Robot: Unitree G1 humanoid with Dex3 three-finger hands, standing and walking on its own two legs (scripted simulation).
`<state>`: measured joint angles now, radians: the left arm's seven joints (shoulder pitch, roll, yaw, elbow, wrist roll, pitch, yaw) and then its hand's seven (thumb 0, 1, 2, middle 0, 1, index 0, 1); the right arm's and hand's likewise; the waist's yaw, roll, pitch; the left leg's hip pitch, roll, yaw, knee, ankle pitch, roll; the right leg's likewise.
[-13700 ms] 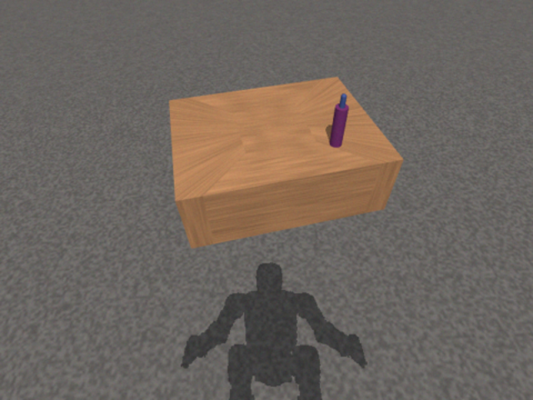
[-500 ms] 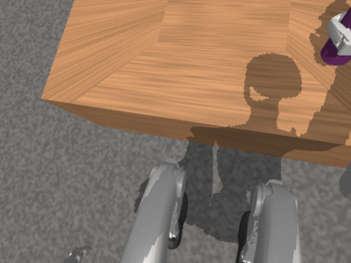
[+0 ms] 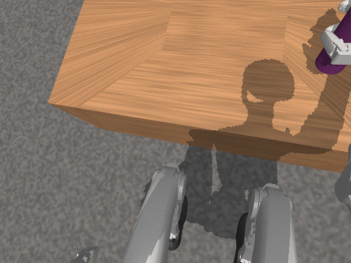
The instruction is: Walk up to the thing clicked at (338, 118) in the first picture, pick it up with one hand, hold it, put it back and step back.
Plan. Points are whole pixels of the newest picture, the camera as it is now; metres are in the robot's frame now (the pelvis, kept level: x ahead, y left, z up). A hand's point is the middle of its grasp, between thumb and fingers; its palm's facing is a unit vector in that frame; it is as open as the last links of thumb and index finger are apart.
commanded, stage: settle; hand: right
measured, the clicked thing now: out of the picture +0.58 -0.20 +0.05
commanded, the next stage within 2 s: lift in 0.32 s
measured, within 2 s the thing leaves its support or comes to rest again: neither
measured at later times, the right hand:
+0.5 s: hand out of the picture +0.58 -0.20 +0.04, palm faces +0.11 +0.99 -0.03, open 7.6 cm
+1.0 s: hand out of the picture +0.53 -0.20 +0.11, palm faces +0.12 +0.99 -0.03, open 7.6 cm
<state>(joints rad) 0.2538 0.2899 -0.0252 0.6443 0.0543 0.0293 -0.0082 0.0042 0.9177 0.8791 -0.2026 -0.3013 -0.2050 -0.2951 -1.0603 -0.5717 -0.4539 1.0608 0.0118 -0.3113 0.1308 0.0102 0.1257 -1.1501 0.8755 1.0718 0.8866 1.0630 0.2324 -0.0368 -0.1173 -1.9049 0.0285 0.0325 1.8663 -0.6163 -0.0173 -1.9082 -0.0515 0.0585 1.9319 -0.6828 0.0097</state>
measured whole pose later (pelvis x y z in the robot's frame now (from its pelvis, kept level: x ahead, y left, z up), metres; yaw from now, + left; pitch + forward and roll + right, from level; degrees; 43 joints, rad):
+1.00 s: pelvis +0.02 +0.00 +0.09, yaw -1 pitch +32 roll +3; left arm 0.23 0.27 0.02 0.66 0.03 -0.02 0.02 0.01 0.90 0.89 -0.20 -0.29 -0.19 -0.29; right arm -0.78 -0.40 -0.39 0.84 0.08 -0.31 0.09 0.01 0.12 -1.15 0.87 1.09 0.88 1.07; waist 0.16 -0.03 -0.15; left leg -1.56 0.02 0.03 1.57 -0.58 -0.02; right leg -1.56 -0.06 0.03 1.63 -0.64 0.00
